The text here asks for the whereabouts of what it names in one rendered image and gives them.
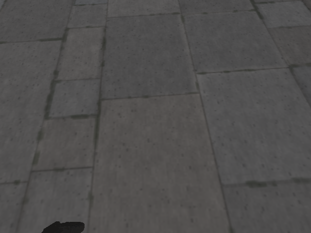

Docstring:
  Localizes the left robot hand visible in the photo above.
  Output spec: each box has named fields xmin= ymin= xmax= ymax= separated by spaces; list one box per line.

xmin=42 ymin=221 xmax=85 ymax=233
